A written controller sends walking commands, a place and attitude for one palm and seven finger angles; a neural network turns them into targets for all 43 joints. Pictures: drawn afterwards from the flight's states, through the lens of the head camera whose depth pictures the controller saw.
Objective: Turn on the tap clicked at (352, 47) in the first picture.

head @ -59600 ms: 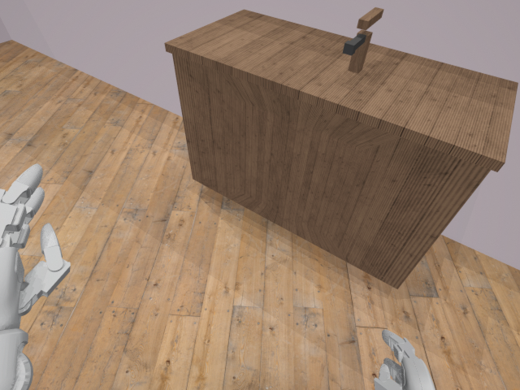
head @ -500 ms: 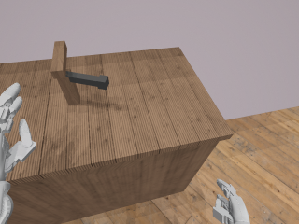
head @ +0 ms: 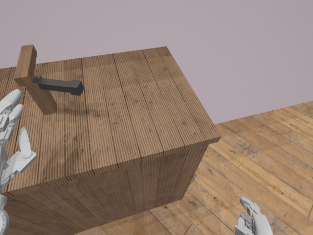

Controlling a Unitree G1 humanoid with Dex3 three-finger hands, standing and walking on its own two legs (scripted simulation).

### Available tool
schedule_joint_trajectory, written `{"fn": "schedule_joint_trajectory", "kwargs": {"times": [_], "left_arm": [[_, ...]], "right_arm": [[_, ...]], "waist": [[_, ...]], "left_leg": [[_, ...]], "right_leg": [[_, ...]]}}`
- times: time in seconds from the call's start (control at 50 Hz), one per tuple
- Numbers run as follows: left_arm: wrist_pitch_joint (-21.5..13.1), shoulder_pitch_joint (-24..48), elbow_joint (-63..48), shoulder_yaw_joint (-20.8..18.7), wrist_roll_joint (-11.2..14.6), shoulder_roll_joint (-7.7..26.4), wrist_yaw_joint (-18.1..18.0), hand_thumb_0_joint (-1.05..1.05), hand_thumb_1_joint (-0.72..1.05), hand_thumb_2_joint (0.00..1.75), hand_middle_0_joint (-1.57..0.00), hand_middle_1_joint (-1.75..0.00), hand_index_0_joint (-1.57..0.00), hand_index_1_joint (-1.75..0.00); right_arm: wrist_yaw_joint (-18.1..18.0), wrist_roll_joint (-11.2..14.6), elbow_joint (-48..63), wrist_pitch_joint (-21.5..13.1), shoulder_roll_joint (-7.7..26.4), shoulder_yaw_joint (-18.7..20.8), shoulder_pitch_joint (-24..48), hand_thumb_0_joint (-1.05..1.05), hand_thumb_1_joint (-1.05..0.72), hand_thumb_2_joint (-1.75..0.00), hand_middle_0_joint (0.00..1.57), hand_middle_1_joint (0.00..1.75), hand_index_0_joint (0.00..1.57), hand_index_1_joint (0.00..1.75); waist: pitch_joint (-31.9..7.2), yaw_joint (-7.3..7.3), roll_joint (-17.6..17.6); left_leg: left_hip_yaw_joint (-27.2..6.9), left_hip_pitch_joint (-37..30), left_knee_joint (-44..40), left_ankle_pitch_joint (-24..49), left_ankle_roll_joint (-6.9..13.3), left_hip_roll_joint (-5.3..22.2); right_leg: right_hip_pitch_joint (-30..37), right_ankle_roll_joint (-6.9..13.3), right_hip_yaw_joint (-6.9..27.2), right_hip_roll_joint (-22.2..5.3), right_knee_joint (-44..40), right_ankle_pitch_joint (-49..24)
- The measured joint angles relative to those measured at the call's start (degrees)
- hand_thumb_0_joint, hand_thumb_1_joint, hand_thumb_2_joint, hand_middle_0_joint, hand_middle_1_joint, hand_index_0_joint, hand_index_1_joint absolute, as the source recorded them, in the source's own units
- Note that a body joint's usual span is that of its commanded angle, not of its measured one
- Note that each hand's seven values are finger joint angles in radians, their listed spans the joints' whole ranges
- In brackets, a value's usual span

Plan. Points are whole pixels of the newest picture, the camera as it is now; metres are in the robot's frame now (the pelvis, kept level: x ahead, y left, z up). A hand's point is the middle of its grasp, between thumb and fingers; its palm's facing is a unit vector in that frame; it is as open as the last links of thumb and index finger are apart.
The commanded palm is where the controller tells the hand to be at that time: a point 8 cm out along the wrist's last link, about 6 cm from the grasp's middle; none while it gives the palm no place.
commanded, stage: shuffle to correct the standing spot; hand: left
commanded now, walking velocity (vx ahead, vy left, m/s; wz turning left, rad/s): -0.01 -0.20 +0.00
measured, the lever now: (76, 87) +0.44 +0.25 +0.13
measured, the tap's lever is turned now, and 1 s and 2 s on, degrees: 66 66 66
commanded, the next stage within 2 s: come to a stop and stand still in 1.52 s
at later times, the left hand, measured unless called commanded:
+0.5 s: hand (25, 161) +0.21 +0.25 +0.16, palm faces +0.33 -0.85 -0.42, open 7.4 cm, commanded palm +0.15 +0.28 +0.18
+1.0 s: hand (26, 165) +0.20 +0.25 +0.16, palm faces +0.34 -0.85 -0.40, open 7.4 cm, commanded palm +0.15 +0.28 +0.18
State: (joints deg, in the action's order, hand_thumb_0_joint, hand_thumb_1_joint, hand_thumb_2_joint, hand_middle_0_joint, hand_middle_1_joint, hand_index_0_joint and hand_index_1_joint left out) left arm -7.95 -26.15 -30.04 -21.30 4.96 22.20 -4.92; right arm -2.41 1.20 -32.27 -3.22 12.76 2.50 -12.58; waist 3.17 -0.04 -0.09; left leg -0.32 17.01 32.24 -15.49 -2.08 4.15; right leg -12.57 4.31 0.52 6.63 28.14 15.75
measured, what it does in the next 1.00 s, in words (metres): stands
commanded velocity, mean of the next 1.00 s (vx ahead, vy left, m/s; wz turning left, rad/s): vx -0.02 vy -0.20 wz -0.03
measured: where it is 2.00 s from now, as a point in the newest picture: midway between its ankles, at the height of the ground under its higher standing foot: outside the picture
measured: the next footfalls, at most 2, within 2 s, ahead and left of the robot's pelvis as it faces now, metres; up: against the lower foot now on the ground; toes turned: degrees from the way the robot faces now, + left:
none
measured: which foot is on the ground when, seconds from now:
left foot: down 0.00-1.00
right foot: down 0.00-1.00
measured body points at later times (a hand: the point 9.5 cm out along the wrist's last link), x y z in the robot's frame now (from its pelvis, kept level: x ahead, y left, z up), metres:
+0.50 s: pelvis +0.00 +0.00 +0.00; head +0.03 +0.02 +0.45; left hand +0.19 +0.29 +0.19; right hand +0.18 -0.22 -0.08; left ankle +0.02 +0.14 -0.73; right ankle -0.01 -0.07 -0.73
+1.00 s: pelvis -0.01 +0.00 +0.00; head +0.02 +0.02 +0.45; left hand +0.18 +0.29 +0.18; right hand +0.16 -0.23 -0.08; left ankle +0.02 +0.14 -0.73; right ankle -0.01 -0.07 -0.73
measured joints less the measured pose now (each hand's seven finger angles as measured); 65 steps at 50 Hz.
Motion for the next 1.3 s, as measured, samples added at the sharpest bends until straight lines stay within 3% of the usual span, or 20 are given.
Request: {"fn": "schedule_joint_trajectory", "kwargs": {"times": [0.14, 0.26, 0.42, 0.74, 0.92, 1.04, 1.16, 1.3], "left_arm": [[-0.33, -1.44, -1.69, -0.82, 0.28, 1.55, 0.35, 0.01, 0.89, 0.9, -0.21, -0.3, -0.21, -0.3], [-0.4, -2.24, -2.06, -1.51, 0.44, 2.29, 0.69, 0.01, 0.89, 0.9, -0.22, -0.3, -0.21, -0.3], [0.01, -1.64, -2.1, -1.17, 0.4, 1.44, 0.69, 0.01, 0.89, 0.9, -0.21, -0.3, -0.21, -0.3], [-0.11, -1.61, -2.45, -1.13, 0.32, 1.87, 0.44, 0.01, 0.89, 0.9, -0.21, -0.3, -0.21, -0.3], [0.2, -1.97, -1.72, -0.88, 0.31, 0.87, 0.3, 0.01, 0.89, 0.9, -0.21, -0.3, -0.21, -0.3], [0.51, -0.89, -1.97, -0.02, 0.24, 0.19, -0.09, 0.01, 0.89, 0.9, -0.21, -0.3, -0.21, -0.3], [0.25, -1.37, -2.86, -1.23, 0.09, 1.97, -0.08, 0.01, 0.89, 0.9, -0.21, -0.3, -0.21, -0.3], [0.22, -3.14, -3.38, -1.88, 0.47, 2.88, 0.24, 0.01, 0.89, 0.9, -0.21, -0.3, -0.21, -0.3]], "right_arm": [[0.18, 0.0, 0.8, 0.21, -0.86, -0.18, 0.78, 0.01, -0.9, -0.9, 0.2, 0.3, 0.2, 0.3], [0.2, -0.17, 1.1, 0.33, -1.6, -0.75, 1.16, 0.01, -0.9, -0.9, 0.21, 0.3, 0.2, 0.3], [0.3, -0.28, 0.98, 0.21, -2.11, -1.21, 1.54, 0.01, -0.9, -0.9, 0.21, 0.3, 0.2, 0.3], [0.4, -0.17, 1.36, -0.03, -2.14, -1.52, 1.18, 0.01, -0.9, -0.9, 0.21, 0.3, 0.2, 0.3], [0.6, -0.16, 0.96, 0.31, -1.91, -1.41, 0.44, 0.01, -0.9, -0.9, 0.21, 0.3, 0.2, 0.3], [0.55, -0.2, 0.44, 0.45, -1.76, -1.26, 0.07, 0.01, -0.9, -0.9, 0.21, 0.3, 0.2, 0.3], [0.57, -0.15, 0.79, 0.7, -1.97, -1.21, 0.05, 0.01, -0.9, -0.9, 0.21, 0.3, 0.2, 0.3], [0.89, 0.09, 1.08, 0.88, -1.91, -1.0, 0.42, 0.01, -0.9, -0.9, 0.21, 0.3, 0.2, 0.3]], "waist": [[0.37, 0.69, 0.4], [0.69, 0.12, 0.31], [1.23, -0.96, 0.19], [1.04, -0.52, 0.25], [0.61, -1.01, -0.44], [0.48, -0.28, 0.15], [0.76, 0.66, 0.09], [1.03, 0.69, -0.44]], "left_leg": [[-0.24, 0.2, 0.94, -0.74, -0.34, 0.34], [-0.51, 0.49, 1.06, -0.71, -0.44, 0.36], [-0.7, 0.61, 0.77, -0.18, -0.22, 0.08], [-1.03, 0.85, -0.27, 1.34, 0.17, -0.41], [-0.71, 1.87, 1.0, 0.77, 0.17, 0.22], [-0.48, 1.84, 1.75, -0.02, 0.19, 0.13], [-0.66, 1.54, 1.54, -0.35, -0.13, 0.3], [-1.02, 1.17, 1.81, -0.87, -0.47, 0.53]], "right_leg": [[-0.09, 0.38, -0.22, 0.36, 0.74, 0.63], [-0.16, 0.23, -0.49, 0.38, 0.56, 0.53], [-0.11, -0.07, -0.7, 0.1, 0.11, 0.03], [-0.08, -0.53, -1.09, -0.39, -1.13, -1.43], [-1.17, -0.02, -0.78, 0.21, -0.18, -1.3], [-1.43, 0.02, -0.6, 0.12, 1.07, -0.28], [-0.87, -0.05, -0.71, 0.28, 0.41, -0.12], [-0.21, 0.41, -1.03, 0.55, 0.23, 0.27]]}}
